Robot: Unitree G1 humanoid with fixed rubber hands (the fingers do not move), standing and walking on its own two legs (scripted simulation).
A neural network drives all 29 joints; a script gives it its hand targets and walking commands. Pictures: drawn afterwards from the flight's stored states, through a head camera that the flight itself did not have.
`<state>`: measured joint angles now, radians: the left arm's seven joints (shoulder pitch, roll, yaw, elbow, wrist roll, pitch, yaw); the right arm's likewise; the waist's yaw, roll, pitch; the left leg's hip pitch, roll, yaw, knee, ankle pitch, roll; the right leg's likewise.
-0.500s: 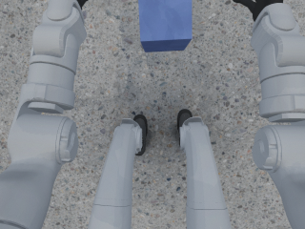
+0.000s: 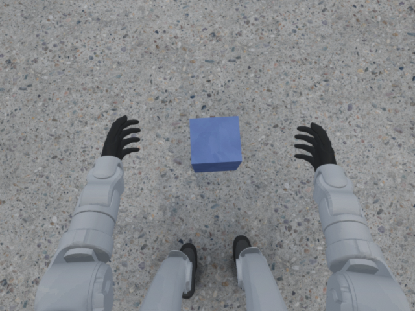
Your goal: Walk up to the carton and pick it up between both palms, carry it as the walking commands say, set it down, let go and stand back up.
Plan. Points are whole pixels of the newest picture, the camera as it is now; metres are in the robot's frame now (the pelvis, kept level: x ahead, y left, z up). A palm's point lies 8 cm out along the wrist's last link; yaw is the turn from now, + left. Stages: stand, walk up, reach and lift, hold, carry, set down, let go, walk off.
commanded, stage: let go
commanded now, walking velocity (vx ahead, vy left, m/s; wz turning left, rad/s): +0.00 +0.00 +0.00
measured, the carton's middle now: (214, 146) +0.54 -0.01 -0.60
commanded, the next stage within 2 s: stand in 0.96 s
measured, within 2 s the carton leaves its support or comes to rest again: neither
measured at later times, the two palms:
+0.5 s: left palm (58, 249) +0.24 +0.23 +0.00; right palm (371, 270) +0.21 -0.23 -0.02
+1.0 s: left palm (51, 290) +0.18 +0.23 +0.00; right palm (383, 303) +0.17 -0.24 -0.01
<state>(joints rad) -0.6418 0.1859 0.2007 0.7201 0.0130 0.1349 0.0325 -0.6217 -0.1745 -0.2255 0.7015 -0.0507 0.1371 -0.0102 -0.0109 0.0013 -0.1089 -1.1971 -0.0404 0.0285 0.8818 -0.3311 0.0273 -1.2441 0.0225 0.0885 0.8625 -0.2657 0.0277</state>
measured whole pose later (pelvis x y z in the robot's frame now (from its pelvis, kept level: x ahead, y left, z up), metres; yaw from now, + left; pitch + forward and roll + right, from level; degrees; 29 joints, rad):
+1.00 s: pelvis +0.02 +0.00 +0.07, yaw -2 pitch -5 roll +0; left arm 0.23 0.18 0.06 0.48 0.01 0.12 -0.05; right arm 0.22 -0.20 -0.07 0.47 -0.05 0.13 0.06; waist -0.01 0.02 0.09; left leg -0.12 -0.04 0.03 0.49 -0.29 0.03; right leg -0.19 0.02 0.10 0.51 -0.24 0.03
